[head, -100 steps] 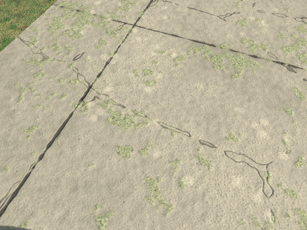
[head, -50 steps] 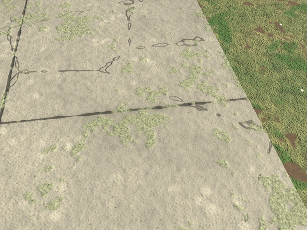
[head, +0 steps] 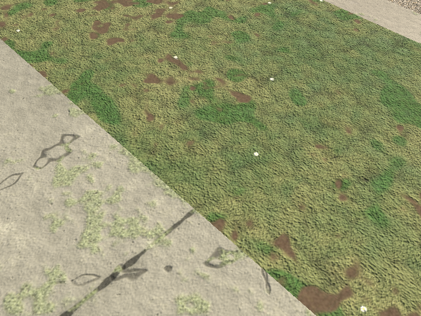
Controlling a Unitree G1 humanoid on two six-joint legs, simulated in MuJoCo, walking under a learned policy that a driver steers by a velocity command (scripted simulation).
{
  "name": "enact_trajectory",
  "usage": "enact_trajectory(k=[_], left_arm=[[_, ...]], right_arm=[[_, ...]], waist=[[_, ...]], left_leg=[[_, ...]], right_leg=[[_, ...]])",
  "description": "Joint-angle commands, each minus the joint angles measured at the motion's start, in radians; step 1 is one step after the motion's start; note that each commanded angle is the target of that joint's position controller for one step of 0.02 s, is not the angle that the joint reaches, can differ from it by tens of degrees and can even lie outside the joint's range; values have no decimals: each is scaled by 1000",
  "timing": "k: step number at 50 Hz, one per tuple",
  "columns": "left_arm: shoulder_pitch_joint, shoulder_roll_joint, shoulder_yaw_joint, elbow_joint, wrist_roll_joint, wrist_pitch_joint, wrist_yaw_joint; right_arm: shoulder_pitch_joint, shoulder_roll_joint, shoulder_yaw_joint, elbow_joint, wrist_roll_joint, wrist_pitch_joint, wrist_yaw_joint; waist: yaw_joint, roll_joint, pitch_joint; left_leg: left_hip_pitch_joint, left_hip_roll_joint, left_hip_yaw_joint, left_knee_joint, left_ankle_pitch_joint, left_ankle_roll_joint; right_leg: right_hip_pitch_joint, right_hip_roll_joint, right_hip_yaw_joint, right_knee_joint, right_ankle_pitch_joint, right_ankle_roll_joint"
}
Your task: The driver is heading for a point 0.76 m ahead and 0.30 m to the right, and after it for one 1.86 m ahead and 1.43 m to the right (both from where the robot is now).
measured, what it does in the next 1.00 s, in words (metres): walks ahead, turning right: right foot, then left foot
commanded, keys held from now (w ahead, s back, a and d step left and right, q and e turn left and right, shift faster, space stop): w+e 0.84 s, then w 0.16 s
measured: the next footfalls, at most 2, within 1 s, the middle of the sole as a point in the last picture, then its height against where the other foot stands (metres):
right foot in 0.32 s outside the picture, level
left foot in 0.82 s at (234, 266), level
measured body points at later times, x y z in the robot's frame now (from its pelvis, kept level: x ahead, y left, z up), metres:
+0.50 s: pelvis +0.26 -0.09 +0.00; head +0.30 -0.11 +0.45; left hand +0.46 +0.14 -0.10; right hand +0.32 -0.40 -0.11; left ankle +0.29 +0.09 -0.65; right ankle +0.28 -0.16 -0.74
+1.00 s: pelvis +0.54 -0.14 +0.00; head +0.57 -0.14 +0.45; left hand +0.79 +0.03 -0.11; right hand +0.48 -0.42 -0.11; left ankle +0.62 -0.06 -0.74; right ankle +0.44 -0.24 -0.66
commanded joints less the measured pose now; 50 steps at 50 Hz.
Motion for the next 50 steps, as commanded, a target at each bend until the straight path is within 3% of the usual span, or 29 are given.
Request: enact_trajectory(k=[1,7,11,12,14,15,16,17,18,19,20,21,22,24,27,31,35,38,39,40,41,42,43,44,45,46,48,50], left_arm=[[-31,40,13,-91,4,-5,-3],[-177,11,-2,-119,6,-22,-34],[-271,10,-6,-160,1,-23,-58],[-274,20,-1,-168,2,-22,-62],[-220,58,19,-167,10,-15,-63],[-117,92,39,-143,10,-11,-60],[60,146,72,-94,7,-6,-48],[185,232,97,-64,-2,5,-25],[117,305,94,-103,-6,-11,-28],[134,211,69,-109,2,-28,-36],[108,168,54,-95,9,-42,-37],[47,143,45,-95,9,-50,-37],[-13,114,35,-103,13,-52,-34],[-60,104,28,-116,25,-54,-25],[-33,126,33,-91,19,-57,-7],[23,140,37,-55,10,-47,10],[84,141,39,-16,-1,-40,13],[82,135,40,-6,1,-29,17],[69,126,38,-7,3,-25,17],[65,94,27,-12,7,-25,14],[71,34,4,-28,21,-27,11],[210,-17,-13,-52,-9,-35,11],[209,81,1,-25,-17,-39,15],[103,131,15,-27,-11,-36,14],[41,124,14,-36,1,-34,16],[-5,109,15,-49,13,-38,14],[2,68,10,-48,5,-38,4],[-7,34,0,-48,9,-35,0]], right_arm=[[-17,-136,-35,-38,3,-22,-5],[10,-181,-45,1,8,-4,-13],[60,-217,-55,33,26,17,-14],[60,-227,-59,36,32,23,-15],[53,-260,-69,35,43,35,-20],[44,-270,-72,33,47,43,-24],[38,-249,-63,28,47,46,-28],[76,-164,-32,6,3,40,-27],[112,-83,1,-62,-6,9,-17],[2,-187,-20,-71,31,-25,-3],[-59,-194,-20,-95,55,-41,4],[-60,-178,-16,-85,37,-46,-3],[-56,-185,-22,-75,11,-43,-9],[-29,-180,-26,-69,-1,-21,-6],[-74,-140,-15,-81,-10,0,-8],[-231,-98,3,-119,-4,-3,1],[-309,-123,-3,-149,14,-16,16],[-270,-155,-20,-146,17,-27,21],[-211,-162,-28,-132,16,-31,18],[-116,-186,-43,-112,8,-35,11],[30,-237,-57,-101,-8,-38,2],[122,-311,-76,-66,-18,-24,5],[116,-223,-59,-71,10,-21,13],[80,-162,-42,-75,13,-16,10],[35,-144,-33,-76,2,-9,10],[8,-126,-27,-66,-3,-5,10],[-4,-103,-18,-53,-7,-11,9],[9,-114,-21,-32,7,-18,10]], waist=[[1,145,4],[-47,116,29],[-68,113,66],[-57,118,64],[-6,151,8],[59,152,-52],[151,122,-142],[167,-61,-231],[63,-247,-361],[143,-94,-365],[131,-65,-229],[79,33,-143],[43,36,-110],[0,6,-83],[3,20,-47],[64,-11,-12],[91,-26,-4],[62,-64,-13],[30,-76,-28],[-18,-66,-86],[-76,33,-227],[-22,368,-357],[-39,300,-304],[-67,199,-174],[-54,128,-101],[-40,117,-40],[-3,160,-20],[6,161,-17]], left_leg=[[108,286,-219,-249,115,162],[168,265,-12,-255,255,132],[256,300,47,-233,307,112],[282,307,64,-204,393,103],[317,307,104,-64,741,83],[303,292,128,89,871,69],[190,256,154,312,835,36],[-103,195,149,643,266,-9],[-476,-21,-14,962,-404,-56],[-582,31,-173,1010,-351,-39],[-620,70,-157,962,-265,-18],[-564,113,-158,864,-188,-17],[-495,139,-160,778,-146,-26],[-411,149,-156,713,-100,-47],[-400,128,-127,573,-9,-93],[-332,69,-120,267,247,-106],[-274,36,-148,131,282,-86],[-221,29,-160,90,154,-48],[-144,23,-142,62,133,-28],[11,41,-142,38,135,4],[270,201,-290,61,93,67],[586,427,-759,-38,-139,233],[560,442,-885,-100,-374,230],[442,394,-732,-119,-364,188],[322,349,-602,-129,-243,163],[224,309,-511,-149,-124,163],[131,258,-394,-192,1,159],[111,255,-331,-224,85,182]], right_leg=[[-171,-72,44,-52,84,14],[-139,-62,-28,-365,341,11],[-114,-45,-82,-496,303,-24],[-94,-31,-99,-517,259,-40],[29,34,-156,-534,151,-83],[167,77,-180,-562,135,-113],[430,113,-171,-621,200,-153],[739,-67,110,-622,231,-221],[966,-287,723,-803,-29,-427],[950,-290,727,-883,-85,-390],[839,-255,582,-882,-23,-347],[681,-208,465,-881,96,-310],[569,-171,386,-889,199,-289],[445,-138,331,-930,315,-291],[345,-103,245,-948,405,-292],[291,-39,189,-932,298,-229],[342,-69,271,-870,211,-206],[418,-97,355,-778,228,-185],[416,-84,361,-734,256,-170],[388,-36,331,-626,301,-140],[274,26,254,-355,186,-102],[-80,163,119,-26,-254,-28],[-205,84,142,112,-249,-13],[-233,53,130,142,-154,-5],[-203,24,93,125,-86,-1],[-186,3,89,75,-43,-1],[-109,-28,73,-7,-6,-7],[-100,-36,46,-93,2,-2]])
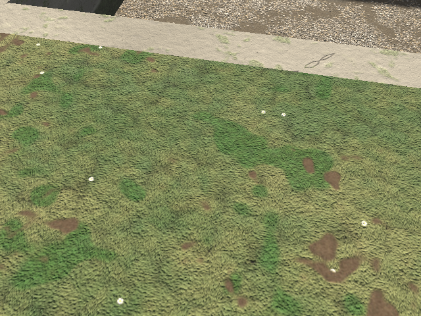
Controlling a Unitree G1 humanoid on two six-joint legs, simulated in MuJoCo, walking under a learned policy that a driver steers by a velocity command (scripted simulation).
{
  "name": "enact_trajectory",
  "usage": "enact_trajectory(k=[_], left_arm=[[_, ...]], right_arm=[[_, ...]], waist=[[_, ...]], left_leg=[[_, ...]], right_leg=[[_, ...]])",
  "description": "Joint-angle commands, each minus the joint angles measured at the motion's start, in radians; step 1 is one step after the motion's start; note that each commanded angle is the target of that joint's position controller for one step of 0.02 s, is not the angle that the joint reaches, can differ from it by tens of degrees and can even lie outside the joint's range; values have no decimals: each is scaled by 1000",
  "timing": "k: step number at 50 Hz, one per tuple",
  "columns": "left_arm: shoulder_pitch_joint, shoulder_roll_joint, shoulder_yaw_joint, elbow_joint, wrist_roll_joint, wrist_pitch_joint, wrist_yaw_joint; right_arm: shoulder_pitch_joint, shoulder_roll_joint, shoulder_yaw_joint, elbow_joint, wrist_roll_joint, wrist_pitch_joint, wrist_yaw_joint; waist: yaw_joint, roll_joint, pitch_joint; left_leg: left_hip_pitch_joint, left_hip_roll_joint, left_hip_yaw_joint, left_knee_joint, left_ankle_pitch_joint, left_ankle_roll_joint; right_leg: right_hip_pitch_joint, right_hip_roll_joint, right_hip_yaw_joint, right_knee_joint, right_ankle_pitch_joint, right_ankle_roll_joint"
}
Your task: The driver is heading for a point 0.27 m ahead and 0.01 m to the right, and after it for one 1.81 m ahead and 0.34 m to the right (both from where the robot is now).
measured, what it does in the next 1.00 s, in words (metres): walks ahead: right foot, then left foot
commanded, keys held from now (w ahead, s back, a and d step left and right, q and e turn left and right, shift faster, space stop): w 0.88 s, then w+e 0.12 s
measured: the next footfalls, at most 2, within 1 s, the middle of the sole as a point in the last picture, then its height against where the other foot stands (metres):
right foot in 0.30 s outside the picture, level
left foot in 0.84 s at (192, 272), level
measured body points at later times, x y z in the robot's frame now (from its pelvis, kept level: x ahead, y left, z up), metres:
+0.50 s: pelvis +0.26 -0.07 +0.00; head +0.29 -0.09 +0.45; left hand +0.37 +0.20 -0.10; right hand +0.36 -0.36 -0.12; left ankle +0.28 +0.09 -0.66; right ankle +0.28 -0.16 -0.74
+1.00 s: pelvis +0.55 -0.02 +0.00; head +0.57 -0.01 +0.45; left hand +0.63 +0.25 -0.13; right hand +0.65 -0.30 -0.11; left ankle +0.59 +0.06 -0.74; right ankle +0.49 -0.18 -0.65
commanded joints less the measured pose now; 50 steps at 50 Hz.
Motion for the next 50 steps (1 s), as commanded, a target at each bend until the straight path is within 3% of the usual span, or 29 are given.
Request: enact_trajectory(k=[1,3,6,11,13,14,15,16,17,18,19,20,21,22,24,26,31,36,39,40,41,42,43,44,45,46,47,48,50], left_arm=[[-31,33,7,-83,9,-15,-5],[-86,19,-5,-96,18,-22,-13],[-181,6,-16,-109,12,-37,-28],[-291,35,-11,-142,1,-44,-45],[-246,61,2,-133,6,-46,-47],[-149,90,20,-101,12,-45,-43],[3,139,46,-57,16,-42,-34],[159,226,65,-35,31,-34,-19],[172,256,65,-27,22,-33,-25],[133,168,41,-30,10,-37,-29],[72,137,28,-33,7,-42,-30],[14,114,21,-37,15,-44,-33],[-26,89,14,-40,23,-48,-37],[-49,74,10,-39,29,-53,-37],[-53,78,14,-22,24,-66,-36],[-37,98,20,2,23,-74,-29],[35,128,24,58,15,-65,-13],[125,146,29,126,4,-45,-7],[123,162,35,146,3,-28,1],[107,171,37,147,4,-23,3],[95,159,31,145,8,-16,5],[101,125,14,125,25,-17,9],[234,-1,-23,113,25,-38,-3],[187,73,-9,131,13,-60,-10],[96,136,11,105,-21,-71,-17],[36,129,9,93,-26,-73,-14],[4,117,12,90,-13,-67,-9],[26,101,16,99,-7,-53,-4],[67,57,11,120,-7,-26,-1]], right_arm=[[4,-130,-29,-32,12,-19,-2],[13,-159,-36,-18,18,-15,-4],[37,-183,-38,2,27,-3,-8],[117,-212,-43,51,42,20,-10],[107,-228,-46,60,46,32,-14],[100,-222,-42,61,48,36,-17],[105,-190,-28,57,38,36,-21],[125,-112,2,20,7,28,-22],[193,-62,19,11,16,8,-20],[120,-167,-8,9,39,-4,-13],[52,-185,-14,-11,49,-12,-8],[21,-170,-13,-9,37,-13,-13],[18,-162,-16,-8,24,-8,-13],[36,-147,-15,-2,23,2,-10],[48,-113,-10,5,21,21,-10],[-12,-105,-8,-16,13,31,-14],[-188,-70,9,-60,15,18,0],[-315,-82,12,-112,25,7,26],[-284,-108,5,-114,22,1,35],[-218,-128,-6,-99,20,1,33],[-78,-166,-28,-56,18,1,25],[98,-227,-48,-18,10,4,14],[173,-311,-69,2,5,11,12],[185,-217,-43,2,19,15,13],[108,-181,-30,-7,19,15,9],[37,-160,-24,-18,14,14,5],[-13,-129,-17,-19,7,10,7],[-42,-105,-10,-19,-4,1,8],[-56,-97,-12,-4,-6,-14,11]], waist=[[8,142,-8],[-3,122,-5],[-35,120,9],[-53,134,33],[-5,139,9],[51,125,-51],[119,102,-150],[154,-69,-296],[110,-258,-377],[129,-145,-268],[111,-113,-154],[83,-45,-103],[54,-43,-63],[26,-58,-59],[3,-48,-52],[7,-22,-18],[65,-7,28],[100,-4,60],[65,-26,28],[24,-39,-15],[-46,-27,-105],[-111,39,-250],[-59,298,-389],[-97,259,-410],[-88,194,-239],[-60,118,-141],[-33,92,-69],[2,124,-48],[27,137,-39]], left_leg=[[130,272,-275,-245,114,191],[136,271,-225,-265,166,196],[117,239,-133,-271,200,169],[197,288,-125,-234,218,142],[224,295,-108,-157,359,118],[206,262,-65,-35,501,95],[119,211,-19,161,505,61],[-154,126,33,519,174,4],[-416,-1,-59,756,-398,-21],[-526,62,-125,846,-372,-13],[-552,105,-104,828,-274,0],[-514,139,-91,785,-189,-3],[-473,162,-94,735,-132,-11],[-418,176,-100,715,-96,-18],[-384,178,-91,673,-56,-37],[-424,179,-89,585,20,-57],[-395,142,-59,269,275,-55],[-413,111,-59,131,255,-18],[-341,81,-37,93,141,23],[-234,50,-7,81,117,42],[-34,24,18,66,140,71],[276,153,-117,119,201,125],[645,394,-596,38,-10,294],[657,410,-765,-84,-140,292],[521,392,-611,-109,-176,242],[367,358,-484,-137,-121,212],[238,321,-390,-175,-48,195],[157,290,-314,-209,11,177],[78,272,-221,-261,89,177]], right_leg=[[-169,-70,20,-118,52,8],[-167,-86,-4,-241,148,15],[-95,-71,-46,-427,298,17],[-36,-40,-68,-572,299,-11],[67,-13,-93,-626,261,-43],[220,12,-117,-661,269,-67],[447,-7,-92,-654,271,-98],[759,-247,230,-653,232,-191],[884,-382,624,-797,47,-307],[809,-347,572,-830,-47,-274],[688,-309,428,-846,12,-242],[576,-264,337,-869,101,-225],[488,-233,273,-899,196,-218],[428,-214,232,-927,253,-217],[369,-202,168,-968,339,-233],[353,-198,118,-996,390,-240],[365,-160,13,-1014,393,-196],[511,-220,22,-961,408,-182],[592,-242,24,-873,580,-153],[594,-227,9,-795,746,-140],[555,-178,-29,-632,858,-115],[373,-128,-63,-364,666,-82],[-46,58,-85,21,67,-4],[-166,57,56,138,-226,-13],[-248,5,57,177,-169,-25],[-231,-50,25,134,-74,-28],[-199,-82,12,71,-10,-23],[-134,-111,23,29,41,-20],[-71,-119,25,0,84,-7]])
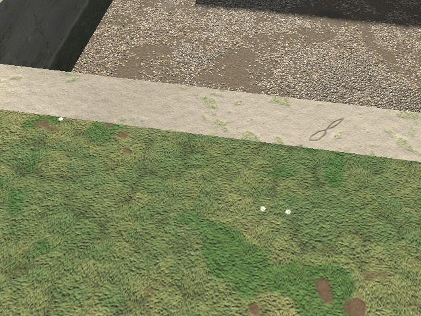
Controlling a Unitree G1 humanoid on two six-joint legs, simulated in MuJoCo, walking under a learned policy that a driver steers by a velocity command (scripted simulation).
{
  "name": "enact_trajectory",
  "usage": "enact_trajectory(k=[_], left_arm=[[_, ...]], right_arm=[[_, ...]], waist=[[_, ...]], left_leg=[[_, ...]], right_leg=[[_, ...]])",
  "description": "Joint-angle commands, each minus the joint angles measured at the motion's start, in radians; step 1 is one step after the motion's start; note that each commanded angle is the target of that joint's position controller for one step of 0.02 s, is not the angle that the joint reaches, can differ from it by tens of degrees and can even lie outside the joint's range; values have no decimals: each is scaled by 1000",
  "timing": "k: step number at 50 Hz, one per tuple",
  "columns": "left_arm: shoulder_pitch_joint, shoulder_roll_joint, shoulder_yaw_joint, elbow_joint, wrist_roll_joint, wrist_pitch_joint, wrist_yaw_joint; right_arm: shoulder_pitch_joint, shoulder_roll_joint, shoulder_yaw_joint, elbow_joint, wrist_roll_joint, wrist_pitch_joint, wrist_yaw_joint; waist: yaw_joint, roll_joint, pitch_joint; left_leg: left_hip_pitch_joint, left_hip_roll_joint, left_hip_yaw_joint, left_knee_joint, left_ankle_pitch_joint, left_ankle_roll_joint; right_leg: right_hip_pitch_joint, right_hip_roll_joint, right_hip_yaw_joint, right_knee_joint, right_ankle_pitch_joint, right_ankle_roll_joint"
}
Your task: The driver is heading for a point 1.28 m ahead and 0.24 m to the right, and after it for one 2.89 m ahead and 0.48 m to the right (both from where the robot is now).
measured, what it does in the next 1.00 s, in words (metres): walks ahead, turning right: right foot, then left foot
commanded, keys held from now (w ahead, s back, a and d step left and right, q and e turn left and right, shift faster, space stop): w+e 0.62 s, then w+q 0.38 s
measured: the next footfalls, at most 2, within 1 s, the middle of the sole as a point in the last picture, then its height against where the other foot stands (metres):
right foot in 0.38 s outside the picture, level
left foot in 0.88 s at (234, 247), level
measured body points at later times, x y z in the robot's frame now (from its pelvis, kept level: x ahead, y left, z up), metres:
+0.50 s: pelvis +0.28 -0.08 -0.01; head +0.31 -0.10 +0.44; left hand +0.48 +0.16 -0.11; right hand +0.30 -0.37 -0.13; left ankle +0.19 +0.10 -0.64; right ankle +0.32 -0.16 -0.74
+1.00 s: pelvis +0.58 -0.10 -0.01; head +0.61 -0.11 +0.44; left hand +0.74 +0.14 -0.13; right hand +0.64 -0.41 -0.11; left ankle +0.67 -0.05 -0.74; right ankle +0.42 -0.19 -0.65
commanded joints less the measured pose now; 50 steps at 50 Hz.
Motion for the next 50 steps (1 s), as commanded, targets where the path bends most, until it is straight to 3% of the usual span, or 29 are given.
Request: enact_trajectory(k=[1,4,8,13,16,17,18,19,20,21,22,23,24,25,27,30,33,36,39,41,42,43,44,45,46,47,48,49,50], left_arm=[[47,55,21,-40,0,17,9],[-25,50,24,-67,7,20,10],[-140,25,13,-100,12,7,-15],[-274,16,5,-176,10,9,-45],[-247,49,23,-203,10,13,-61],[-182,74,37,-194,10,17,-62],[-50,114,62,-164,7,18,-58],[126,187,99,-120,4,24,-41],[156,304,123,-114,-6,26,-25],[166,248,101,-146,1,13,-27],[135,185,82,-143,13,2,-28],[78,157,74,-149,11,-5,-27],[8,124,64,-162,9,-5,-26],[-38,97,53,-179,18,-5,-22],[-63,103,53,-194,20,-5,-15],[-32,147,65,-185,15,-5,5],[-1,131,57,-167,15,0,15],[60,130,52,-128,17,-6,10],[93,141,53,-96,20,-3,9],[88,152,57,-83,22,4,13],[68,159,58,-84,24,7,16],[44,162,57,-88,26,13,18],[33,147,49,-99,33,17,22],[81,107,31,-123,58,14,27],[185,28,9,-127,46,-8,13],[104,111,17,-131,24,-30,3],[-15,141,25,-163,3,-46,-5],[-77,129,22,-177,15,-58,-3],[-93,123,26,-184,35,-63,-1]], right_arm=[[-8,-105,-29,-34,-7,-32,-3],[15,-130,-38,-5,-10,-35,-16],[26,-150,-40,13,-4,-27,-33],[106,-181,-53,58,16,10,-42],[84,-212,-65,53,25,37,-53],[73,-223,-69,46,26,47,-60],[54,-224,-69,38,27,56,-66],[55,-208,-59,23,19,54,-72],[151,-62,-12,-29,-19,27,-52],[90,-94,-8,-40,9,-20,-36],[-24,-156,-26,-72,50,-51,-22],[-52,-151,-22,-83,50,-66,-23],[-58,-150,-27,-73,25,-68,-29],[-45,-161,-36,-69,10,-58,-32],[-19,-145,-38,-70,0,-33,-30],[-87,-108,-27,-97,-6,-13,-34],[-170,-72,-11,-110,1,-17,-23],[-236,-83,-10,-124,18,-25,-9],[-275,-109,-14,-147,22,-30,3],[-250,-121,-17,-150,24,-32,13],[-203,-134,-23,-140,25,-31,16],[-109,-154,-36,-114,22,-30,15],[31,-190,-55,-76,18,-27,12],[162,-260,-71,-64,16,-23,11],[199,-288,-79,-45,22,-18,20],[189,-200,-58,-55,42,-16,18],[125,-171,-50,-74,32,-11,11],[88,-170,-49,-88,19,-7,8],[62,-158,-45,-96,14,-5,5]], waist=[[12,122,-38],[1,96,-8],[-37,84,18],[-80,64,61],[-33,103,14],[9,123,-33],[85,114,-103],[166,50,-197],[74,-216,-285],[109,-144,-418],[137,-81,-292],[100,-16,-203],[56,32,-134],[20,14,-107],[-15,0,-86],[-3,-2,-44],[43,-42,-37],[87,-53,-15],[96,-46,12],[75,-53,14],[47,-60,-11],[-7,-55,-74],[-71,-22,-172],[-86,125,-299],[-32,372,-355],[-76,238,-299],[-86,152,-164],[-72,58,-100],[-45,31,-66]], left_leg=[[98,278,-221,-286,100,148],[130,274,-120,-308,196,142],[154,244,14,-328,231,105],[348,310,63,-272,316,95],[422,326,102,-122,692,64],[422,320,116,-10,845,51],[371,292,139,173,892,27],[175,249,143,444,702,-14],[-301,66,110,819,-159,-84],[-467,-17,-124,978,-441,-79],[-554,48,-172,972,-355,-50],[-532,94,-166,888,-265,-35],[-472,126,-160,792,-217,-42],[-398,148,-163,736,-179,-52],[-333,151,-151,661,-149,-84],[-325,129,-122,478,-25,-131],[-247,98,-101,236,215,-136],[-232,95,-99,152,325,-108],[-335,98,-107,113,218,-50],[-343,90,-101,102,125,-11],[-281,67,-80,96,83,10],[-146,27,-45,79,87,35],[62,27,-65,86,133,67],[351,198,-338,100,164,152],[614,361,-821,-60,-84,299],[610,356,-870,-129,-283,265],[483,327,-738,-145,-242,228],[365,288,-646,-156,-130,213],[283,258,-581,-166,-11,210]], right_leg=[[-125,-72,58,-17,95,14],[-210,-66,80,-142,241,29],[-169,-48,0,-383,434,24],[-236,-32,-54,-516,370,-9],[-144,31,-126,-529,216,-57],[-50,69,-155,-522,165,-79],[130,111,-168,-566,184,-111],[432,82,-59,-613,208,-161],[815,-185,455,-647,99,-342],[918,-281,791,-815,-17,-421],[844,-247,640,-840,54,-354],[706,-203,507,-836,139,-313],[559,-162,408,-849,240,-284],[457,-132,349,-872,320,-274],[351,-106,304,-908,397,-279],[246,-67,223,-928,437,-263],[215,-17,136,-926,349,-207],[268,-64,149,-927,278,-190],[437,-142,172,-880,349,-181],[518,-171,159,-836,471,-159],[534,-163,133,-786,623,-144],[530,-132,89,-678,810,-124],[469,-82,36,-492,869,-96],[245,-1,-15,-182,556,-50],[-134,160,-8,97,-179,19],[-254,103,91,174,-193,6],[-299,63,78,152,-98,-2],[-278,33,61,100,-40,-5],[-246,8,56,26,1,2]])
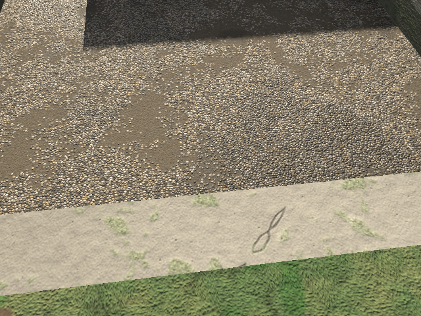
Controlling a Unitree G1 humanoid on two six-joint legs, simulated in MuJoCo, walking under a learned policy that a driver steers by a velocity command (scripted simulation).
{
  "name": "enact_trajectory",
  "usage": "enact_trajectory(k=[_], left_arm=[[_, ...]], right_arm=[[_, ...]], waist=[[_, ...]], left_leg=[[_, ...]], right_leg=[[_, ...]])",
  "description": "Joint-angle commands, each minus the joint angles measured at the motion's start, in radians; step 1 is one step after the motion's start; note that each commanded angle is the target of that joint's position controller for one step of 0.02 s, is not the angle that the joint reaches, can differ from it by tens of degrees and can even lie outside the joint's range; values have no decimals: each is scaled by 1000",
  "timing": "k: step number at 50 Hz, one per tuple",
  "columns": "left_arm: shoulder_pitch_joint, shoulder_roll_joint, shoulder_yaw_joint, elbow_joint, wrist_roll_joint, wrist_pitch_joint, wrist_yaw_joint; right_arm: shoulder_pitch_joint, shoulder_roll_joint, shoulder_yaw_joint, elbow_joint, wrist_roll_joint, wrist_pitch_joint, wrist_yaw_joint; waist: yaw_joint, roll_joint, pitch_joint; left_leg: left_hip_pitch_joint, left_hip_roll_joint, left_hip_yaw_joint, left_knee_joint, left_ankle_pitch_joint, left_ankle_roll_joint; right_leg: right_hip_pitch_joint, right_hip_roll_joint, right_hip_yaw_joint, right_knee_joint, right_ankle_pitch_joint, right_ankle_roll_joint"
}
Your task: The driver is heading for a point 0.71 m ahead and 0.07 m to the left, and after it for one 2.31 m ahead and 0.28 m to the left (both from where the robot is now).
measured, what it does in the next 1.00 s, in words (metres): walks ahead: right foot, then left foot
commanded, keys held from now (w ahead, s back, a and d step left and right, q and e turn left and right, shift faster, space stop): w+q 0.44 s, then w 0.24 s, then w+e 0.32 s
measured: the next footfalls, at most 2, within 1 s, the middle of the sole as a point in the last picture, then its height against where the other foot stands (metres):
right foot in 0.38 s outside the picture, level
left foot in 0.80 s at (153, 315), level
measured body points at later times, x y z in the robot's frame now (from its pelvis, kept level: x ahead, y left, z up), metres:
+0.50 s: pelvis +0.28 -0.02 +0.00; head +0.29 -0.02 +0.45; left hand +0.38 +0.28 -0.08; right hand +0.41 -0.27 -0.12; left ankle +0.14 +0.07 -0.63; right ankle +0.36 -0.11 -0.73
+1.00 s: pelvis +0.45 +0.08 +0.00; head +0.46 +0.10 +0.45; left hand +0.46 +0.37 -0.12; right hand +0.58 -0.15 -0.11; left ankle +0.44 +0.18 -0.73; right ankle +0.50 -0.07 -0.65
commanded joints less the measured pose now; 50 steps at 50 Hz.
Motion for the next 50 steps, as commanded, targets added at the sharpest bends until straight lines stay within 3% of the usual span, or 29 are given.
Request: enact_trajectory(k=[1,4,7,10,12,14,17,18,19,20,21,22,23,24,25,27,31,36,39,40,41,42,43,45,46,47,48,49,50], left_arm=[[-80,128,34,-120,20,-45,0],[-74,98,30,-127,23,-27,5],[-177,70,20,-157,22,-20,10],[-279,50,12,-178,14,-30,0],[-324,57,16,-187,2,-36,-8],[-326,69,23,-193,7,-39,-14],[-274,99,40,-185,0,-49,-18],[-188,117,51,-164,-3,-55,-12],[-38,177,71,-150,17,-63,-4],[71,245,86,-125,25,-48,2],[90,194,77,-108,-17,-32,-7],[37,113,55,-129,-14,-24,-2],[-13,88,41,-129,2,-15,-2],[-47,70,28,-119,15,-9,-3],[-60,52,22,-106,23,-8,0],[-54,46,22,-81,26,-13,-4],[-44,107,43,-49,10,-10,-4],[25,140,44,-18,-30,31,-7],[35,138,33,-9,-34,63,6],[27,92,18,-15,-33,62,7],[68,-3,-9,-43,-10,46,6],[126,24,0,-54,-44,37,14],[81,96,26,-60,-55,37,25],[52,82,37,-62,-40,59,38],[65,77,43,-66,-28,74,41],[93,63,46,-59,-29,87,39],[79,55,40,-70,66,103,19],[61,30,40,-81,64,112,11],[33,23,41,-91,52,116,6]], right_arm=[[66,-121,-29,-62,-14,-2,-13],[81,-128,-33,-66,0,2,-27],[120,-161,-45,-56,6,12,-49],[166,-159,-47,-42,13,27,-62],[198,-150,-48,-33,14,36,-64],[238,-126,-41,-16,24,53,-69],[204,-136,-46,-36,18,65,-75],[171,-121,-40,-49,20,64,-74],[151,-68,-21,-76,11,61,-72],[345,15,5,-76,13,55,-72],[368,-65,-2,-91,26,54,-72],[244,-144,-28,-94,27,63,-81],[153,-151,-34,-118,16,74,-88],[110,-134,-35,-137,-1,82,-90],[133,-103,-33,-137,-2,85,-86],[182,-48,-27,-118,10,82,-80],[76,-4,2,-142,-7,63,-63],[-28,-15,7,-168,4,56,-45],[89,-52,-19,-124,-5,47,-47],[218,-106,-41,-89,-14,47,-51],[331,-190,-60,-86,-32,51,-58],[363,-179,-54,-67,-29,61,-41],[303,-129,-41,-72,-11,54,-36],[200,-58,-16,-75,-20,45,-31],[152,-35,-10,-76,-23,43,-30],[130,-25,-9,-69,-30,38,-33],[202,-67,-18,-55,-55,33,-51],[217,-78,-24,-36,-50,26,-58],[218,-59,-22,-33,-43,20,-61]], waist=[[-20,35,-67],[-1,74,-62],[-28,69,-32],[-64,91,-28],[-78,103,-22],[-78,103,-41],[-29,132,-57],[28,133,-97],[92,68,-231],[36,-206,-405],[42,-272,-424],[83,-128,-248],[81,-52,-132],[60,-54,-49],[24,-98,-28],[-7,-129,-17],[8,-64,-38],[37,-83,-18],[-42,-66,-19],[-109,-18,-81],[-124,210,-211],[-114,321,-236],[-101,191,-105],[-56,123,-29],[-28,141,-4],[-5,162,-4],[-12,104,-55],[-4,118,-37],[-4,106,-26]], left_leg=[[336,277,-456,-268,79,185],[265,246,-376,-291,216,197],[202,209,-315,-301,240,172],[153,164,-283,-281,206,126],[160,163,-302,-252,202,110],[204,165,-335,-155,245,102],[240,185,-435,-55,236,97],[223,154,-417,28,264,74],[119,105,-347,278,167,34],[-189,-45,-220,614,-380,-40],[-358,24,-186,785,-482,-51],[-426,74,-177,856,-391,-66],[-419,99,-137,846,-307,-74],[-397,113,-134,809,-253,-84],[-352,136,-138,766,-221,-86],[-261,142,-111,670,-212,-89],[-186,161,-62,380,-95,-70],[-46,119,10,184,-29,-39],[176,80,33,12,44,-17],[342,153,-54,-13,83,15],[557,398,-334,-33,190,95],[551,507,-606,-157,-66,204],[441,486,-574,-185,-187,183],[320,414,-404,-203,-235,124],[255,375,-331,-219,-207,104],[212,355,-278,-236,-174,93],[198,343,-203,-245,-48,72],[192,341,-160,-236,55,77],[198,353,-132,-222,135,80]], right_leg=[[-345,-104,53,-25,102,12],[-320,-105,24,-152,119,56],[-315,-85,11,-343,284,93],[-223,-41,2,-526,459,100],[-182,-20,4,-578,505,93],[-151,1,12,-624,518,71],[-53,9,15,-672,369,32],[74,-12,12,-729,398,-1],[329,-175,149,-692,423,-77],[694,-430,500,-652,466,-255],[697,-507,731,-737,145,-294],[554,-437,611,-776,31,-239],[396,-377,473,-800,58,-198],[265,-319,375,-828,136,-188],[187,-280,310,-853,157,-180],[100,-236,207,-887,247,-185],[78,-256,110,-880,445,-218],[59,-265,106,-843,430,-198],[20,-231,123,-746,340,-150],[-54,-172,71,-554,301,-92],[-232,-49,-29,-169,-29,-6],[-412,15,47,14,-230,6],[-475,-23,98,101,-176,11],[-481,-74,76,121,-55,13],[-456,-92,82,87,22,21],[-411,-103,80,71,75,26],[-346,-68,18,57,100,17],[-358,-67,10,51,130,15],[-393,-64,28,33,169,6]])
Over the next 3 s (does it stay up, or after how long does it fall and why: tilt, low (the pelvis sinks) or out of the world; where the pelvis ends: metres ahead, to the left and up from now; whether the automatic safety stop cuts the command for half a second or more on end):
stays up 0.63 0.15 -0.01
